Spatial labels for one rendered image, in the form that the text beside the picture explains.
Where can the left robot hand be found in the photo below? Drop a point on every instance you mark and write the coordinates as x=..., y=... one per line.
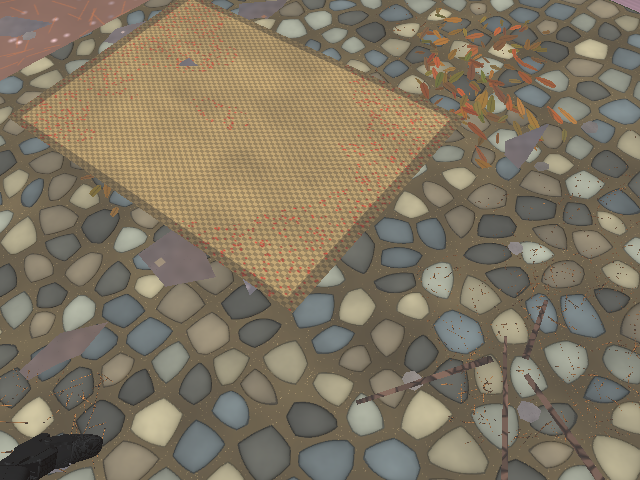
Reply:
x=42, y=454

